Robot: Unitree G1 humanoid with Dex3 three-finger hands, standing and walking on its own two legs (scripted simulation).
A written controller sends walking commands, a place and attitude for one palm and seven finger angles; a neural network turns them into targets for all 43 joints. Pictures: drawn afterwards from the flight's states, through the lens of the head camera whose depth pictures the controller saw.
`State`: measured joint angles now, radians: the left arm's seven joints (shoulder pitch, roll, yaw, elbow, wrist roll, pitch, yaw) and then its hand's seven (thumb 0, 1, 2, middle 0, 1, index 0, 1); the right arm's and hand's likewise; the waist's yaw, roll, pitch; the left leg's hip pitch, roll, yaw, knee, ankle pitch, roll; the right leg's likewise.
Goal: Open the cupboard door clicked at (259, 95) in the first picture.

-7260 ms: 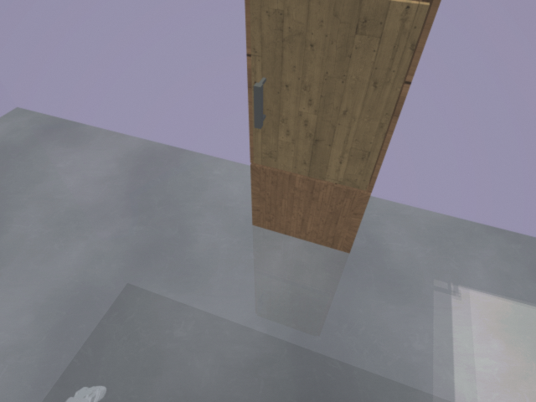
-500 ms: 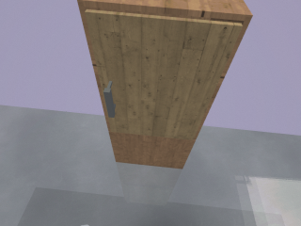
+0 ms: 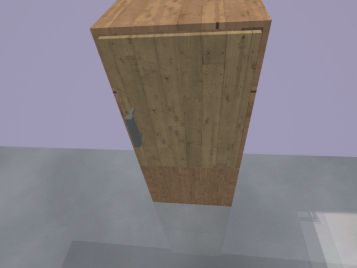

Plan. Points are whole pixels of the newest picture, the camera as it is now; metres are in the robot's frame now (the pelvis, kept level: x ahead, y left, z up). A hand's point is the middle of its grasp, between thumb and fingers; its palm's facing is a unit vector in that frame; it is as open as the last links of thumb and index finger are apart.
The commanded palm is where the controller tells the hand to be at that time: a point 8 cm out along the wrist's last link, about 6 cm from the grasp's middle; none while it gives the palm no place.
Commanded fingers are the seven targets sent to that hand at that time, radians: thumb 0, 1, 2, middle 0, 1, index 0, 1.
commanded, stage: come to a stop and stand still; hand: left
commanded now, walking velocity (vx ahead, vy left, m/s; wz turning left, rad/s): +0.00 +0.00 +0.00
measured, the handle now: (135, 127) +0.59 +0.21 -0.06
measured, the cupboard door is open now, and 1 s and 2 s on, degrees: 0 0 0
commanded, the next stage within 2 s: look again from close up in 0.60 s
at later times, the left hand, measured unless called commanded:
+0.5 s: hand out of the picture +0.03 +0.15 -0.16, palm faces +0.04 -0.97 -0.25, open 7.3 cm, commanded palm none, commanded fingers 0.00 0.90 0.90 -0.20 -0.30 -0.20 -0.30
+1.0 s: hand out of the picture +0.04 +0.15 -0.17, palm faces +0.06 -0.97 -0.23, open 7.3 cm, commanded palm none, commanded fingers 0.00 0.90 0.90 -0.20 -0.30 -0.20 -0.30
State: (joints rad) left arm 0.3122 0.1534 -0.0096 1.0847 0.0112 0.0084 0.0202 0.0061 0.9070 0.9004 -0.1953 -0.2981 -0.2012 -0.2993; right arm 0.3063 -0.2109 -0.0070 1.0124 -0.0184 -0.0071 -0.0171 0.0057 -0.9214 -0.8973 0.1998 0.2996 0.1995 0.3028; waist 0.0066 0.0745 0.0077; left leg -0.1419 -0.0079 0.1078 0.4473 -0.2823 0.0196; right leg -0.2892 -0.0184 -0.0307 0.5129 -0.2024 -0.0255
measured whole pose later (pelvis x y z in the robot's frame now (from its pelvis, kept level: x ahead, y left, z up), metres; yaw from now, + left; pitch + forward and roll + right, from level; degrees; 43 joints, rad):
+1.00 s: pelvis +0.03 -0.03 +0.00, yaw +1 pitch +0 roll +1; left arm 0.24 0.15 0.01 1.13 0.01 -0.02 0.03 0.01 0.92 0.90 -0.20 -0.30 -0.20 -0.30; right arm 0.29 -0.16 0.00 1.13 -0.01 -0.03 -0.04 0.01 -0.91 -0.90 0.20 0.30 0.20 0.30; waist 0.01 0.03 0.04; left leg -0.09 0.04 0.07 0.39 -0.29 -0.03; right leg -0.23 0.02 -0.08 0.45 -0.22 -0.07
